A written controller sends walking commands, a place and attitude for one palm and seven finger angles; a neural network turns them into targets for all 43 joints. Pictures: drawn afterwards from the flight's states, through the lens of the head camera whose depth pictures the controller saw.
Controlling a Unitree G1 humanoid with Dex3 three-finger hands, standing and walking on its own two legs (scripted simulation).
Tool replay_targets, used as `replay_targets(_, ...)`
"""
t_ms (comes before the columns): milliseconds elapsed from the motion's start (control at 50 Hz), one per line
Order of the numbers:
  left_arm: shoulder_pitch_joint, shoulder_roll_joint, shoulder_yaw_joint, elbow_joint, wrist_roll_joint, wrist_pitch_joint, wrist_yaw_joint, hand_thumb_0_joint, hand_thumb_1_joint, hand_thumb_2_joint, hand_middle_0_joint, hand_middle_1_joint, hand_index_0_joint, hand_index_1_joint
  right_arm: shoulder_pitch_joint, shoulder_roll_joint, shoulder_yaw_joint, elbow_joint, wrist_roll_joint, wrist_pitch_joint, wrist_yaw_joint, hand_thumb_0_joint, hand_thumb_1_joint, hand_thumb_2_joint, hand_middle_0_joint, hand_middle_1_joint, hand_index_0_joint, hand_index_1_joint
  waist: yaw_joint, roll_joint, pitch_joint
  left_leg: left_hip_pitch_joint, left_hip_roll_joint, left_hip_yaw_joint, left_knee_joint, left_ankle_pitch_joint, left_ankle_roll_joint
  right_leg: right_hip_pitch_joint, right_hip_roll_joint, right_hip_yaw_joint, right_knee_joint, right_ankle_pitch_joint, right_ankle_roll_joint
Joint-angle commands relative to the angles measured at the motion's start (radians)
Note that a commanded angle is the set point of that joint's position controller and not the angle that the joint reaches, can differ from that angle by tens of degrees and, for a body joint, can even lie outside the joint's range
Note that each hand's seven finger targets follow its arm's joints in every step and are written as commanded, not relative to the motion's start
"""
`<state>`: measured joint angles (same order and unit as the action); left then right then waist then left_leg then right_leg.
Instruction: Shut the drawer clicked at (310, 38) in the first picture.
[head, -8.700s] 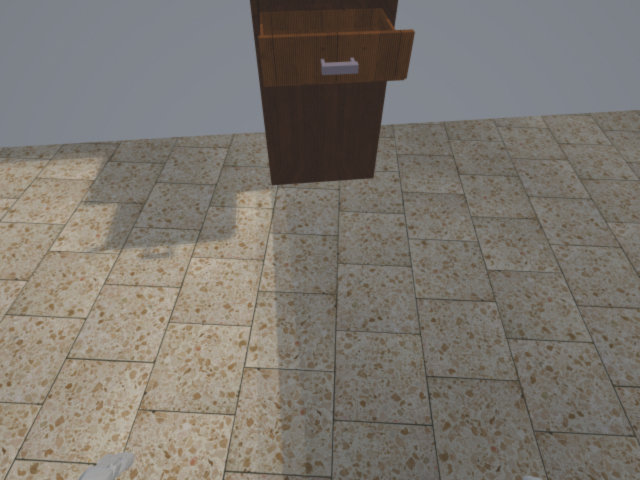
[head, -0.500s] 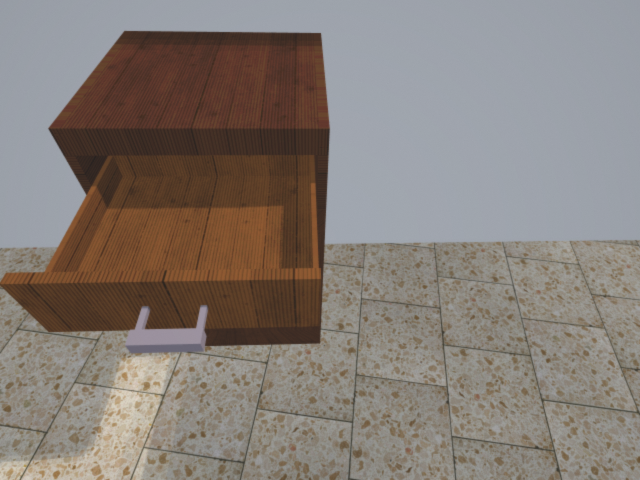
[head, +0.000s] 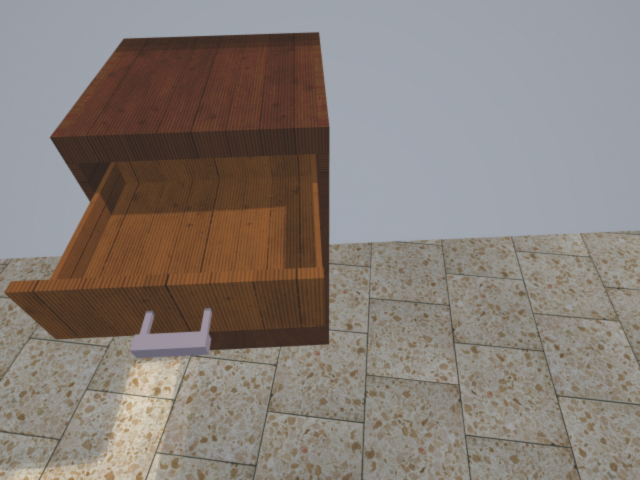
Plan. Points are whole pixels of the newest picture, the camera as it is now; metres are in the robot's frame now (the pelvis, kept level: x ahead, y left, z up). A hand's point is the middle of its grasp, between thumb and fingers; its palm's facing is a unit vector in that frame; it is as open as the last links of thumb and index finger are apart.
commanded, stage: look again from close up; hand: left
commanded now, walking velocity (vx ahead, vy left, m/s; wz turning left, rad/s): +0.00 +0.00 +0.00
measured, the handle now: (175, 330) +0.33 +0.24 -0.05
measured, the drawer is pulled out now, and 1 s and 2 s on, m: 0.29 0.29 0.29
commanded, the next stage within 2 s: shuffle to correct the standing spot in 0.34 s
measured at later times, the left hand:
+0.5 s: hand out of the picture +0.02 +0.16 -0.17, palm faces +0.00 -0.98 -0.21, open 7.3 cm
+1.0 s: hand out of the picture +0.02 +0.17 -0.18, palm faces +0.02 -0.98 -0.21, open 7.4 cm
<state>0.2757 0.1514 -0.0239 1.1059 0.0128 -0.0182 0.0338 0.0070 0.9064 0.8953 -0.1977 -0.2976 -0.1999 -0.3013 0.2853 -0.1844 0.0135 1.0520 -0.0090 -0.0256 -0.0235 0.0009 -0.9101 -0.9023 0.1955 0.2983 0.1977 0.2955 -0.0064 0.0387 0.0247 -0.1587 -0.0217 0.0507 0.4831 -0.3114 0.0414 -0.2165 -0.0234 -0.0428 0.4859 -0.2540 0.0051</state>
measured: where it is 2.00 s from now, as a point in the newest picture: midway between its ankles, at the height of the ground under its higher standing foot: outside the picture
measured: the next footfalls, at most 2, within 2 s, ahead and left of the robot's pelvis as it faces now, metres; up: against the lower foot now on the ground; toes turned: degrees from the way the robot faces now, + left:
none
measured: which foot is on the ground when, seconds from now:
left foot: down 0.00-1.00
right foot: down 0.00-1.00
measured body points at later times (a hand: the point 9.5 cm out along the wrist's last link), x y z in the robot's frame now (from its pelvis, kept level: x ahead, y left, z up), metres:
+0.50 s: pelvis +0.02 -0.01 +0.00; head +0.04 -0.02 +0.45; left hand +0.02 +0.21 -0.15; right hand +0.00 -0.23 -0.17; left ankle -0.03 +0.09 -0.74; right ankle +0.00 -0.12 -0.74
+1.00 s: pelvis +0.02 +0.00 +0.00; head +0.04 +0.00 +0.44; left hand +0.02 +0.22 -0.16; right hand +0.04 -0.24 -0.16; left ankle -0.02 +0.09 -0.74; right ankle +0.00 -0.12 -0.74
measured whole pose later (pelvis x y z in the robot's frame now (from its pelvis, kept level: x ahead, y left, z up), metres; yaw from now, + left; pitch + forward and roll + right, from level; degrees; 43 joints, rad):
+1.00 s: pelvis +0.02 +0.00 +0.00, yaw +1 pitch -1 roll -1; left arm 0.28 0.15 -0.01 1.07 0.01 -0.03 0.05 0.01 0.91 0.90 -0.20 -0.30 -0.20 -0.30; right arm 0.25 -0.18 0.00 1.04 0.00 -0.01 -0.02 0.01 -0.92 -0.90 0.20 0.30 0.20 0.30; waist -0.01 0.01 0.05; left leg -0.19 -0.01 0.04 0.54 -0.35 0.03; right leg -0.22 -0.02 -0.06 0.54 -0.31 0.00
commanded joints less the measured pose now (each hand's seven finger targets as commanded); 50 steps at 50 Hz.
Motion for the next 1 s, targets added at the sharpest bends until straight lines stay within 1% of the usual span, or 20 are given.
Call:
replay_targets(0,0.045,0.098,0.020,-0.046,-0.002,-0.005,0.003,0.000,0.900,0.900,-0.200,-0.300,-0.200,-0.300,0.070,-0.083,-0.007,-0.034,-0.003,-0.013,-0.003,0.000,-0.900,-0.900,0.200,0.300,0.200,0.300,0.003,-0.038,0.068,-0.101,0.128,-0.126,-0.137,0.139,0.005,0.010,-0.064,0.082,-0.051,0.054,-0.050)
replay_targets(60,0.045,0.099,0.019,-0.049,-0.003,-0.002,0.002,0.000,0.900,0.900,-0.200,-0.300,-0.200,-0.300,0.076,-0.086,-0.003,-0.026,-0.003,-0.012,-0.002,0.000,-0.900,-0.900,0.200,0.300,0.200,0.300,0.002,-0.076,0.099,-0.105,0.119,-0.123,-0.151,0.113,0.004,-0.006,-0.067,0.092,-0.062,0.045,-0.049)
replay_targets(80,0.044,0.102,0.021,-0.051,-0.003,-0.001,0.001,0.000,0.900,0.900,-0.200,-0.300,-0.200,-0.300,0.078,-0.085,-0.003,-0.020,-0.003,-0.014,-0.002,0.000,-0.900,-0.900,0.200,0.300,0.200,0.300,0.004,-0.056,0.099,-0.100,0.120,-0.126,-0.161,0.133,0.005,-0.005,-0.064,0.089,-0.056,0.054,-0.048)
replay_targets(180,0.058,0.101,0.024,-0.046,-0.006,-0.002,0.002,0.000,0.900,0.900,-0.200,-0.300,-0.200,-0.300,0.083,-0.082,0.000,0.003,-0.002,-0.018,-0.005,0.000,-0.900,-0.900,0.200,0.300,0.200,0.300,0.009,-0.033,0.050,-0.054,0.119,-0.107,-0.154,0.204,0.005,0.027,-0.070,0.090,-0.048,0.115,-0.046)
replay_targets(340,0.064,0.101,0.027,-0.034,-0.008,-0.007,0.007,0.000,0.900,0.900,-0.200,-0.300,-0.200,-0.300,0.090,-0.073,0.002,0.041,-0.001,-0.020,-0.011,0.000,-0.900,-0.900,0.200,0.300,0.200,0.300,0.008,-0.052,-0.011,0.006,0.119,-0.090,-0.119,0.335,-0.001,0.072,-0.084,0.087,-0.030,0.256,-0.048)
replay_targets(420,0.067,0.097,0.025,-0.025,-0.007,-0.007,0.009,0.000,0.900,0.900,-0.200,-0.300,-0.200,-0.300,0.089,-0.063,0.000,0.054,0.001,-0.016,-0.013,0.000,-0.900,-0.900,0.200,0.300,0.200,0.300,0.009,-0.054,0.008,0.007,0.118,-0.085,-0.117,0.326,-0.005,0.068,-0.090,0.088,-0.040,0.283,-0.049)
replay_targets(500,0.073,0.119,0.042,-0.033,0.004,-0.001,0.004,0.000,0.900,0.900,-0.200,-0.300,-0.200,-0.300,0.092,-0.071,-0.002,0.047,-0.005,-0.001,-0.005,0.000,-0.900,-0.900,0.200,0.300,0.200,0.300,0.016,-0.062,0.043,-0.068,0.086,-0.070,-0.077,0.084,0.005,0.058,-0.104,0.094,-0.040,0.037,-0.068)
replay_targets(540,0.068,0.123,0.043,-0.035,0.003,0.001,0.003,0.000,0.900,0.900,-0.200,-0.300,-0.200,-0.300,0.081,-0.054,-0.001,0.042,-0.006,0.003,-0.004,0.000,-0.900,-0.900,0.200,0.300,0.200,0.300,0.013,-0.073,0.087,-0.090,0.075,-0.064,-0.070,0.085,-0.003,0.019,-0.118,0.116,-0.063,0.028,-0.075)
replay_targets(600,0.057,0.108,0.040,-0.043,-0.002,0.000,0.007,0.000,0.900,0.900,-0.200,-0.300,-0.200,-0.300,0.089,-0.051,-0.001,0.044,-0.003,0.001,-0.009,0.000,-0.900,-0.900,0.200,0.300,0.200,0.300,0.009,-0.045,0.084,-0.044,0.099,-0.086,-0.070,0.264,-0.006,0.005,-0.106,0.092,-0.027,0.216,-0.065)
replay_targets(620,0.063,0.106,0.040,-0.040,-0.004,-0.003,0.009,0.000,0.900,0.900,-0.200,-0.300,-0.200,-0.300,0.098,-0.053,-0.002,0.047,-0.002,-0.002,-0.011,0.000,-0.900,-0.900,0.200,0.300,0.200,0.300,0.007,-0.029,0.044,-0.023,0.105,-0.087,-0.062,0.332,-0.006,0.033,-0.105,0.086,-0.010,0.279,-0.064)
replay_targets(700,0.070,0.095,0.036,-0.036,-0.007,-0.004,0.012,0.000,0.900,0.900,-0.200,-0.300,-0.200,-0.300,0.098,-0.061,-0.005,0.050,0.000,-0.008,-0.018,0.000,-0.900,-0.900,0.200,0.300,0.200,0.300,0.009,-0.021,-0.003,0.028,0.119,-0.094,-0.058,0.460,-0.003,0.062,-0.097,0.074,0.006,0.354,-0.057)
replay_targets(820,0.067,0.090,0.034,-0.030,-0.006,-0.003,0.012,0.000,0.900,0.900,-0.200,-0.300,-0.200,-0.300,0.084,-0.061,-0.008,0.052,0.001,-0.008,-0.021,0.000,-0.900,-0.900,0.200,0.300,0.200,0.300,0.009,-0.041,0.002,0.044,0.124,-0.091,-0.080,0.446,-0.006,0.067,-0.095,0.070,-0.013,0.352,-0.053)
replay_targets(840,0.169,0.131,0.047,0.017,0.004,-0.027,0.049,0.000,0.900,0.900,-0.200,-0.300,-0.200,-0.300,-0.037,-0.099,-0.027,-0.025,0.012,-0.012,-0.010,0.000,-0.900,-0.900,0.200,0.300,0.200,0.300,0.056,-0.137,0.022,-0.069,0.132,-0.052,0.149,0.457,-0.031,0.079,-0.143,0.121,-0.047,0.748,-0.022)
replay_targets(860,0.162,0.163,0.054,-0.031,0.002,-0.038,0.044,0.000,0.900,0.900,-0.200,-0.300,-0.200,-0.300,0.013,-0.049,-0.024,-0.068,0.006,-0.006,-0.003,0.000,-0.900,-0.900,0.200,0.300,0.200,0.300,0.016,-0.208,-0.065,-0.137,0.065,-0.067,0.145,0.021,-0.024,0.185,-0.210,0.186,-0.039,0.839,-0.063)
replay_targets(880,0.097,0.184,0.053,-0.056,0.003,-0.036,0.031,0.000,0.900,0.900,-0.200,-0.300,-0.200,-0.300,0.005,-0.041,-0.026,-0.072,0.003,0.006,-0.001,0.000,-0.900,-0.900,0.200,0.300,0.200,0.300,0.006,-0.157,-0.066,-0.155,0.055,-0.032,0.089,-0.080,-0.020,0.199,-0.248,0.204,-0.017,0.841,-0.102)
replay_targets(900,0.082,0.160,0.044,-0.064,0.003,-0.034,0.027,0.000,0.900,0.900,-0.200,-0.300,-0.200,-0.300,0.017,-0.033,-0.024,-0.059,0.002,0.009,0.000,0.000,-0.900,-0.900,0.200,0.300,0.200,0.300,-0.005,-0.190,-0.073,-0.106,0.054,-0.025,0.064,-0.076,-0.024,0.139,-0.229,0.172,-0.031,0.691,-0.105)
replay_targets(920,0.053,0.142,0.042,-0.079,0.004,-0.031,0.026,0.000,0.900,0.900,-0.200,-0.300,-0.200,-0.300,0.060,-0.031,-0.023,-0.050,0.003,0.005,0.003,0.000,-0.900,-0.900,0.200,0.300,0.200,0.300,-0.027,-0.139,-0.081,-0.056,0.057,-0.041,-0.003,0.009,-0.026,0.105,-0.195,0.133,-0.007,0.571,-0.098)
replay_targets(940,0.039,0.125,0.038,-0.088,-0.003,-0.026,0.023,0.000,0.900,0.900,-0.200,-0.300,-0.200,-0.300,0.080,-0.048,-0.024,-0.038,0.000,-0.001,0.004,0.000,-0.900,-0.900,0.200,0.300,0.200,0.300,-0.029,-0.042,-0.075,-0.020,0.092,-0.080,-0.041,0.171,-0.016,0.071,-0.135,0.095,0.028,0.425,-0.076)
replay_targets(960,0.050,0.112,0.035,-0.092,-0.006,-0.019,0.021,0.000,0.900,0.900,-0.200,-0.300,-0.200,-0.300,0.080,-0.073,-0.026,-0.034,-0.006,-0.006,0.002,0.000,-0.900,-0.900,0.200,0.300,0.200,0.300,-0.013,0.040,-0.073,-0.018,0.132,-0.104,-0.026,0.326,-0.004,0.061,-0.094,0.070,0.034,0.297,-0.058)
replay_targets(980,0.055,0.111,0.037,-0.093,-0.003,-0.010,0.021,0.000,0.900,0.900,-0.200,-0.300,-0.200,-0.300,0.069,-0.079,-0.025,-0.037,-0.006,-0.006,-0.001,0.000,-0.900,-0.900,0.200,0.300,0.200,0.300,-0.001,0.086,-0.061,-0.038,0.158,-0.118,-0.029,0.386,0.008,0.058,-0.071,0.048,0.028,0.176,-0.048)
